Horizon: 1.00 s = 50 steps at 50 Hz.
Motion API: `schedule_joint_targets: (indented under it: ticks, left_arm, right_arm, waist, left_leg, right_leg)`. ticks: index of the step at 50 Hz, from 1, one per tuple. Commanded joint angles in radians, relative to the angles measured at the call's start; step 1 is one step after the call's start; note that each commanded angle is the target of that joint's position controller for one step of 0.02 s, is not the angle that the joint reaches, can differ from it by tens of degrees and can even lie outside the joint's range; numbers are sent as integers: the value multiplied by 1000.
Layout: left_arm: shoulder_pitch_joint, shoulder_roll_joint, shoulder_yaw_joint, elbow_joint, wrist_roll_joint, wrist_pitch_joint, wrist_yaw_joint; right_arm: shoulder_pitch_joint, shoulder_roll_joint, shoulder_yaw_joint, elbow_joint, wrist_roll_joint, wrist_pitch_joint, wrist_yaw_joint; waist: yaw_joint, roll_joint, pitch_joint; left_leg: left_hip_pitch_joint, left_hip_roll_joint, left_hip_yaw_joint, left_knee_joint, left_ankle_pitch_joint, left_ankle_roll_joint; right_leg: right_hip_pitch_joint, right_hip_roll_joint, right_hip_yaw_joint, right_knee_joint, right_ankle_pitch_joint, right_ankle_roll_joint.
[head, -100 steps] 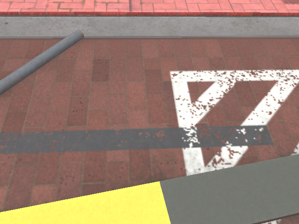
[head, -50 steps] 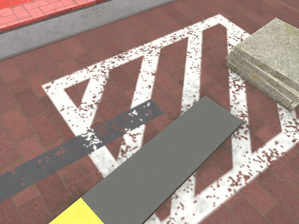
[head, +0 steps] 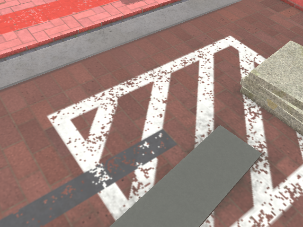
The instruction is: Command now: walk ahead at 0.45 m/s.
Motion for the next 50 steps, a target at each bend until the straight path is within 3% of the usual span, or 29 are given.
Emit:
schedule_joint_targets:
  ticks: [1,5,9,11,13,14,15,16,17,18,20,21,23,25,28,30,33,34,35,36,37,38,39,40,41,43,45,46,50]
  left_arm:
    - [-78,34,4,-62,-4,10,3]
    - [-242,3,-14,-128,-11,10,1]
    - [-298,2,-26,-161,-22,8,11]
    - [-226,19,-19,-155,-23,4,27]
    - [-13,67,8,-89,-34,-14,41]
    - [112,76,24,-47,-30,-19,44]
    - [243,134,50,-6,-15,-12,51]
    - [315,136,53,16,-8,-5,50]
    - [235,118,46,7,0,4,53]
    - [124,90,38,-24,5,-2,56]
    - [41,9,15,-19,5,-23,53]
    - [21,0,11,-21,-3,-33,55]
    - [16,28,16,-11,-10,-57,58]
    - [-9,61,24,-21,-3,-66,58]
    - [-27,97,38,-35,0,-73,65]
    - [-21,119,49,-41,6,-71,68]
    - [-45,145,65,-64,8,-61,63]
    - [-57,157,71,-75,6,-51,57]
    - [-95,168,76,-94,-3,-36,47]
    - [-154,135,67,-115,7,-23,31]
    - [-137,-58,21,-189,4,-20,7]
    - [-60,-39,9,-253,-4,-39,-3]
    - [-55,57,27,-235,-1,-52,-3]
    - [-77,108,39,-217,-6,-55,9]
    - [-87,100,37,-213,1,-48,21]
    - [-116,63,23,-230,3,-18,21]
    - [-168,64,22,-243,-3,-2,18]
    - [-189,50,18,-259,-4,3,14]
    - [-294,39,10,-304,-2,7,3]
  right_arm:
    - [117,-115,-12,-2,3,-13,-10]
    - [139,-96,2,1,0,-10,-21]
    - [166,-106,4,16,-5,-10,-31]
    - [139,-120,3,17,-7,-7,-36]
    - [181,-119,3,33,-5,1,-33]
    - [184,-134,2,41,17,4,-26]
    - [139,-127,5,14,34,1,-15]
    - [47,-83,7,-35,25,-12,-8]
    - [-34,-118,-13,-76,31,-4,-10]
    - [-59,-133,-19,-102,30,2,-8]
    - [-73,-90,-24,-107,5,32,-2]
    - [-46,-59,-21,-101,-6,55,2]
    - [-93,-39,-22,-142,-9,83,14]
    - [-178,-77,-32,-196,-5,99,24]
    - [-224,-104,-45,-224,-3,114,36]
    - [-206,-106,-54,-216,-4,122,36]
    - [-126,-146,-79,-207,-11,133,28]
    - [-50,-169,-91,-193,-5,133,22]
    - [109,-185,-103,-148,-4,125,18]
    - [233,-198,-116,-92,-2,114,11]
    - [75,-241,-100,-107,-4,96,4]
    - [-90,-269,-94,-169,11,77,12]
    - [-162,-259,-95,-212,2,60,15]
    - [-170,-235,-93,-219,1,47,16]
    - [-163,-237,-93,-216,3,31,11]
    - [-111,-208,-84,-195,11,6,-4]
    - [-15,-177,-75,-175,17,-8,-9]
    - [16,-197,-81,-173,18,-7,-10]
    - [94,-185,-78,-175,22,5,-16]
  waist:
    - [-8,119,82]
    - [-31,118,121]
    - [-33,143,122]
    - [15,154,81]
    - [73,95,-58]
    - [124,75,-126]
    - [173,-4,-215]
    - [174,-61,-298]
    - [134,32,-219]
    - [88,30,-132]
    - [3,58,-3]
    - [-38,62,15]
    - [-77,18,72]
    - [-100,-41,108]
    - [-120,-52,92]
    - [-121,-41,66]
    - [-154,-49,7]
    - [-186,-47,-35]
    - [-265,-2,-94]
    - [-337,130,-54]
    - [-155,415,25]
    - [-6,391,4]
    - [29,172,67]
    - [31,2,99]
    - [35,-31,81]
    - [26,14,47]
    - [-10,-1,38]
    - [-19,24,14]
    - [-66,76,-2]
  left_leg:
    - [80,249,-176,-107,473,50]
    - [68,226,-131,-120,562,55]
    - [138,256,-109,-97,744,69]
    - [171,266,-90,19,1064,63]
    - [115,236,-70,334,1207,32]
    - [-119,225,-77,535,1042,1]
    - [-406,155,-61,819,557,-33]
    - [-555,51,-71,1101,-313,-37]
    - [-676,61,-96,1177,-217,-16]
    - [-710,112,-102,1152,-141,0]
    - [-630,143,-101,1131,-140,8]
    - [-576,146,-93,1138,-155,3]
    - [-565,151,-82,1076,-94,-4]
    - [-549,152,-46,925,-36,-16]
    - [-434,143,33,689,41,-23]
    - [-379,135,87,638,34,-9]
    - [-323,92,128,594,-102,39]
    - [-248,55,143,558,-170,54]
    - [-78,11,146,450,-170,77]
    - [38,6,53,316,-188,118]
    - [15,169,-490,83,-485,209]
    - [-52,315,-924,-183,-605,271]
    - [-157,378,-853,-204,-600,256]
    - [-245,350,-734,-154,-425,220]
    - [-263,296,-611,-122,-254,189]
    - [-226,227,-450,-122,-33,171]
    - [-103,199,-367,-106,247,160]
    - [-40,203,-357,-102,293,166]
    - [109,182,-295,-72,432,146]
  right_leg:
    - [-206,-5,-35,-1,31,27]
    - [-175,23,-79,-216,88,33]
    - [-75,59,-109,-390,93,-13]
    - [48,113,-140,-423,-9,-57]
    - [382,158,-148,-475,9,-92]
    - [710,101,-77,-537,125,-115]
    - [995,-77,148,-596,24,-167]
    - [1069,-274,392,-642,50,-215]
    - [953,-277,455,-770,-140,-230]
    - [822,-290,418,-815,-236,-220]
    - [543,-240,267,-879,-220,-146]
    - [440,-224,199,-899,-217,-115]
    - [307,-202,73,-957,-182,-84]
    - [243,-173,-30,-1015,-148,-78]
    - [265,-138,-141,-1033,-76,-85]
    - [345,-159,-167,-1004,-48,-96]
    - [514,-195,-214,-780,349,-81]
    - [534,-194,-231,-628,493,-75]
    - [481,-163,-256,-361,527,-58]
    - [293,-86,-243,53,232,-25]
    - [-133,91,-150,392,-380,21]
    - [-235,75,41,426,-297,11]
    - [-189,-1,54,343,-174,10]
    - [-118,-32,53,260,-94,20]
    - [-56,-50,62,189,-78,30]
    - [1,-64,58,63,-43,52]
    - [-48,-51,33,-16,-1,63]
    - [-82,-40,30,-72,24,72]
    - [-158,-10,8,-230,137,86]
